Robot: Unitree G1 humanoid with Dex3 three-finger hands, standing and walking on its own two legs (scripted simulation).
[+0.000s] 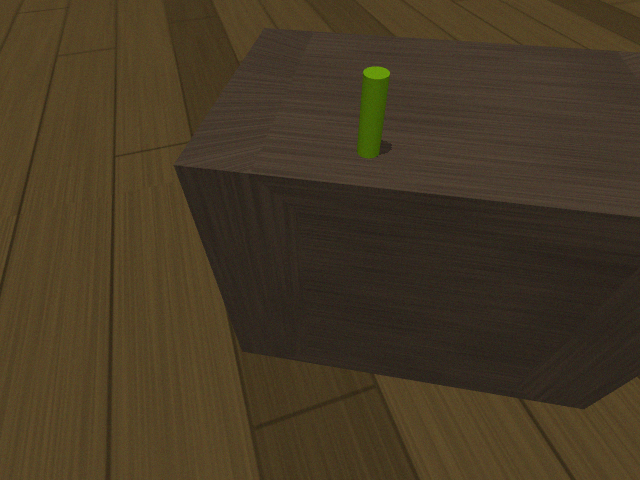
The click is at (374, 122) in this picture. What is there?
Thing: slim round
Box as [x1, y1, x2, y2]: [357, 66, 389, 157]
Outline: 382,67 368,67 363,71 357,142 357,152 359,155 363,157 373,157 377,155 379,151 389,77 389,71
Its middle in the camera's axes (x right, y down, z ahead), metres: +0.09 -0.21 +0.68
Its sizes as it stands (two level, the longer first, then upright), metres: 0.043 0.043 0.154
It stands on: a support 0.80 m high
